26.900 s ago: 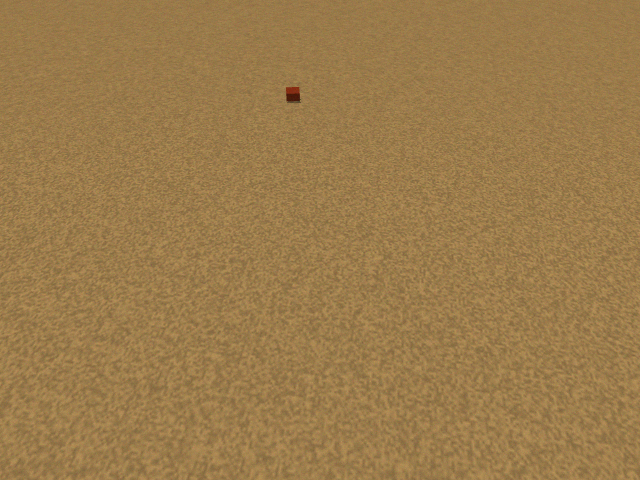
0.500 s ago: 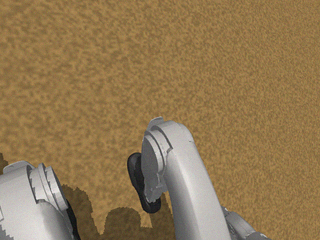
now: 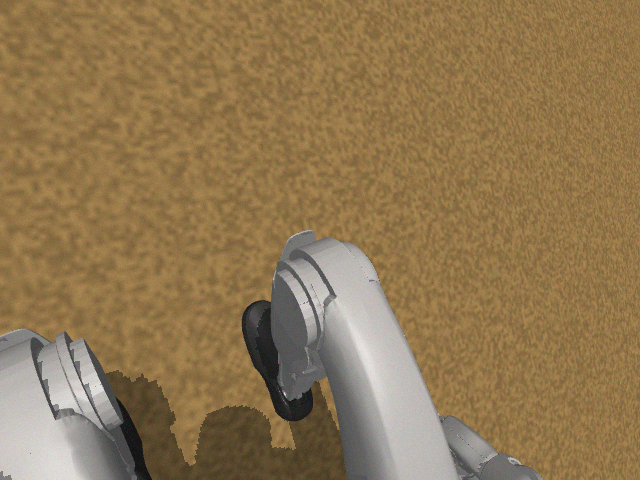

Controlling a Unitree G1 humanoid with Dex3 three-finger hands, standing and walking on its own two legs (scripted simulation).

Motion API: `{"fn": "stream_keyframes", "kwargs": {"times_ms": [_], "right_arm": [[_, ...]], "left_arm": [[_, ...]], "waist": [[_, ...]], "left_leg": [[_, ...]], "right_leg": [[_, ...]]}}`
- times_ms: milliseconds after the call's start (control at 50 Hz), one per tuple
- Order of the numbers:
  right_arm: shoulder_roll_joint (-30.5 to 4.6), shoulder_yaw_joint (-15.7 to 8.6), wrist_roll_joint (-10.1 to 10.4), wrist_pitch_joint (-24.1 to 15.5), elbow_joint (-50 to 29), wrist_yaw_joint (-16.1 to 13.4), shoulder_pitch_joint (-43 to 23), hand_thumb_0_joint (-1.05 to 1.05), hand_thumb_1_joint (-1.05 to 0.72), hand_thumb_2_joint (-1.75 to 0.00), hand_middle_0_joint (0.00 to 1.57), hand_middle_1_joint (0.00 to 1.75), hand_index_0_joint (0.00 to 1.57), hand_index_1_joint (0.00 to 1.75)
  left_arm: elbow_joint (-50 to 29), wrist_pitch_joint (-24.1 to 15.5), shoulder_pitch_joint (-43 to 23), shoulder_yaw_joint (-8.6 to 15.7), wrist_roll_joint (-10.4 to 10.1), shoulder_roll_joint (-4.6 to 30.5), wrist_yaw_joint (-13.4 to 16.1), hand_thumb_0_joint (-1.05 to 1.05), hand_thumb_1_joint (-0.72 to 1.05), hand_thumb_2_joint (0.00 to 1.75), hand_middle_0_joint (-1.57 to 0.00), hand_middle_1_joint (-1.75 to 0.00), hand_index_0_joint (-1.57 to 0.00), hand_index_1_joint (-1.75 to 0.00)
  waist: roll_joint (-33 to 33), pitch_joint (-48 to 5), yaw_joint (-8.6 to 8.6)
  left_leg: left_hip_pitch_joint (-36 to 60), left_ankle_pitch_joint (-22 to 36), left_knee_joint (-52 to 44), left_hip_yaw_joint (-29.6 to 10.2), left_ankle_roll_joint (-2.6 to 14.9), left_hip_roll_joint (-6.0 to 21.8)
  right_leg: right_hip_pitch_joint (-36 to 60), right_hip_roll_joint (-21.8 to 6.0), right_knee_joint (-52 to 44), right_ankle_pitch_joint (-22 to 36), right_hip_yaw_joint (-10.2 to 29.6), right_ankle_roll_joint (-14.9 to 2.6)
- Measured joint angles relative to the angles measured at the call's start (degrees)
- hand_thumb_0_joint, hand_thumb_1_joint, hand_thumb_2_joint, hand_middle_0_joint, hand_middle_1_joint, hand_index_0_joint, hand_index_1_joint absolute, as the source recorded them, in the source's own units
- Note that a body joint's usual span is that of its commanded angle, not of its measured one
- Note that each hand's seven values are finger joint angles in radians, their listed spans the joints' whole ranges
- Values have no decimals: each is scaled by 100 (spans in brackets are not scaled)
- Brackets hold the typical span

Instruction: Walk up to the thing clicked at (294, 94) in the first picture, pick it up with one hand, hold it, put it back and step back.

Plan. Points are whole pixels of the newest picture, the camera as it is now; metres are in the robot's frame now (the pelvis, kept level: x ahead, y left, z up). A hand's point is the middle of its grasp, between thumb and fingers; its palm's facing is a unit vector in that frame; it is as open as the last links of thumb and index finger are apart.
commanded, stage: rest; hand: left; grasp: from above
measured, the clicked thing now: out of the picture +0.46 +0.34 -0.27
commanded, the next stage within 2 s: open in 0.48 s
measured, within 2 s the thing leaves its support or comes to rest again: rests again in 1.80 s
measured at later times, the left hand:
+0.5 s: hand out of the picture +0.45 +0.32 -0.25, palm faces -0.42 -0.17 -0.89, open 10.2 cm
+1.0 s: hand out of the picture +0.45 +0.33 -0.25, palm faces -0.43 -0.17 -0.89, open 11.7 cm
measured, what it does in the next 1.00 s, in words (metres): stands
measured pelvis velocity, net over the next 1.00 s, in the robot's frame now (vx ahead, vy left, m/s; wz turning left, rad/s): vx -0.01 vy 0.00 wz -0.02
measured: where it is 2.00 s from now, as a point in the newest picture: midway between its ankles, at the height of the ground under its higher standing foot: (213, 428)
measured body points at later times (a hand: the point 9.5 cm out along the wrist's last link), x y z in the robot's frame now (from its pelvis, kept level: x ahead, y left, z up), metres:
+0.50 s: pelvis +0.00 +0.00 +0.00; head +0.28 +0.12 +0.32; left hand +0.47 +0.33 -0.20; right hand +0.03 -0.26 -0.05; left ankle +0.06 +0.12 -0.27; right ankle +0.12 -0.12 -0.27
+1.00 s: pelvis -0.01 +0.00 +0.00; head +0.28 +0.13 +0.32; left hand +0.47 +0.33 -0.20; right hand +0.03 -0.25 -0.04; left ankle +0.06 +0.12 -0.27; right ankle +0.12 -0.12 -0.27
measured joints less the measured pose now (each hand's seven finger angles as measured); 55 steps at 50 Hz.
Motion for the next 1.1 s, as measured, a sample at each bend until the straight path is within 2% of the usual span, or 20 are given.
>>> {"fn": "stream_keyframes", "kwargs": {"times_ms": [140, 360, 480, 680, 820, 1100], "right_arm": [[-38, 83, -3, -24, 6, -12, -9, 0, -90, -89, 20, 30, 21, 30], [-86, 190, -45, -95, -49, 13, -33, 0, -90, -89, 20, 30, 20, 30], [-109, 223, -54, -159, -98, 30, -79, 0, -90, -89, 20, 30, 20, 30], [-138, 295, -28, -217, -159, 34, -105, 0, -90, -89, 20, 30, 20, 30], [-132, 340, -2, -194, -202, 19, -60, 0, -89, -89, 20, 30, 21, 30], [-129, 383, -2, -202, -178, 28, -43, 0, -89, -89, 20, 30, 21, 30]], "left_arm": [[19, -110, -24, -69, 1, 117, -38, -1, -2, 47, -67, -50, -73, -45], [86, -114, -47, -158, 82, 163, 167, -1, -3, 48, -68, -50, -74, -45], [207, -57, -98, -123, 54, 230, 254, -1, -3, 48, -68, -50, -74, -45], [202, 3, -145, -160, -61, 290, 169, -1, -2, 47, -67, -51, -73, -45], [144, -30, -114, -187, -99, 312, 99, -1, 0, 50, -59, -53, -63, -51], [27, -45, -111, -274, -147, 400, 88, 0, -20, 72, -39, -69, -38, -69]], "waist": [[-81, 99, -32], [-154, 146, -75], [-165, 178, -112], [-181, 278, -144], [-202, 295, -144], [-231, 323, -141]], "left_leg": [[36, -10, 34, -47, -9, 7], [62, -24, 70, -103, 6, 19], [55, 1, 71, -118, 21, 16], [94, 31, 44, -120, 43, 21], [116, 41, 1, -119, 53, 27], [127, 36, -23, -157, 49, 22]], "right_leg": [[36, 19, 5, 18, -35, 9], [93, 47, -23, 36, -81, 23], [110, 52, -45, 60, -96, 36], [167, 60, -91, 90, -101, 62], [200, 63, -143, 100, -106, 59], [238, 65, -198, 100, -142, 58]]}}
